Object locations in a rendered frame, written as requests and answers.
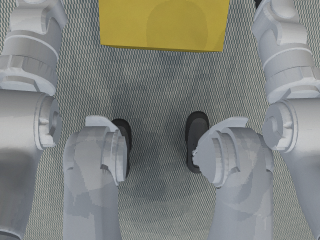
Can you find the left robot upper arm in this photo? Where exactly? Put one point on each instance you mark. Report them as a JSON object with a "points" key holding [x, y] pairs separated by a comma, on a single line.
{"points": [[29, 123]]}

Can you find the right robot upper arm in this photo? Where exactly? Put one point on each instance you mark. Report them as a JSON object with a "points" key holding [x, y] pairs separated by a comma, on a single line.
{"points": [[292, 127]]}

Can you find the right robot foot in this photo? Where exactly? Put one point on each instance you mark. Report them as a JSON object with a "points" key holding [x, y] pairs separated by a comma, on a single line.
{"points": [[196, 125]]}

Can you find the robot right forearm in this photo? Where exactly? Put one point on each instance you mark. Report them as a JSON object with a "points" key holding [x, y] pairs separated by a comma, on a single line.
{"points": [[285, 55]]}

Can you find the robot left forearm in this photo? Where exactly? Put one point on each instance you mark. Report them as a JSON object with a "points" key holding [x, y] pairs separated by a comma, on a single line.
{"points": [[32, 45]]}

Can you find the left robot thigh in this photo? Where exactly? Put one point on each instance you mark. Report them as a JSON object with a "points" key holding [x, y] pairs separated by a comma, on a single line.
{"points": [[90, 204]]}

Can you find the carton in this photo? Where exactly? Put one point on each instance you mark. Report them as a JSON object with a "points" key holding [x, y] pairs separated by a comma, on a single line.
{"points": [[196, 26]]}

